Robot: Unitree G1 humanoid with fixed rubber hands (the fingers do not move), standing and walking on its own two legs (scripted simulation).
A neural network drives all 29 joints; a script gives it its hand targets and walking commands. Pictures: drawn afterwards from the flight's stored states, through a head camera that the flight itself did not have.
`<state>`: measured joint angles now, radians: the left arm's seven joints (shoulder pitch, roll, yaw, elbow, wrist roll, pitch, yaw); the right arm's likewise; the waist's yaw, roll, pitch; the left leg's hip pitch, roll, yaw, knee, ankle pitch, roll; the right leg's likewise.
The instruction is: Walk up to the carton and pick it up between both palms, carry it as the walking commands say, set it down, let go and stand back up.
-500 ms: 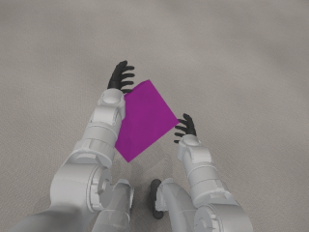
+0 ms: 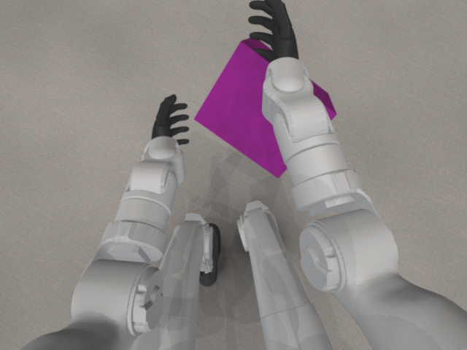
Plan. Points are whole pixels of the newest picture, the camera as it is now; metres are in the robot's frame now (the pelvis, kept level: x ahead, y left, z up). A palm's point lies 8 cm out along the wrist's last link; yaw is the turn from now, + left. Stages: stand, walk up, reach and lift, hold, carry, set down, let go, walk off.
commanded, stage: set down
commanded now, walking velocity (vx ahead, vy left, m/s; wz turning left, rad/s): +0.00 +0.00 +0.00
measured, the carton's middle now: (265, 105) +0.52 -0.09 -0.17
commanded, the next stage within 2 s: none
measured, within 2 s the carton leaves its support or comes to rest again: neither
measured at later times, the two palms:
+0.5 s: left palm (185, 95) +0.53 +0.06 -0.10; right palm (267, 122) +0.48 -0.09 -0.14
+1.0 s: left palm (218, 113) +0.52 +0.00 -0.18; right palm (271, 118) +0.51 -0.11 -0.22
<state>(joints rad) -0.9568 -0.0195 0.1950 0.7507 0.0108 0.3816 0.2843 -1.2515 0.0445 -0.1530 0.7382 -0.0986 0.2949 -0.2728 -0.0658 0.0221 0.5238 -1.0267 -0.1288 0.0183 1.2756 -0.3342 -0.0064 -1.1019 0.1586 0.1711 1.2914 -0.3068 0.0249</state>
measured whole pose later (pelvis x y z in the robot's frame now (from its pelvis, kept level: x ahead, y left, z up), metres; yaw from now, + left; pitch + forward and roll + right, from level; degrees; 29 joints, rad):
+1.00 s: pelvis +0.08 -0.04 -0.03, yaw +2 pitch +24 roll +7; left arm -1.04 -0.20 0.06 0.59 0.08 0.13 0.18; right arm -0.93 0.00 -0.11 0.50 0.00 0.18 -0.26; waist 0.04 0.03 0.52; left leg -1.38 -0.15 -0.04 1.44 -0.50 -0.06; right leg -1.49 0.19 0.12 1.47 -0.38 -0.05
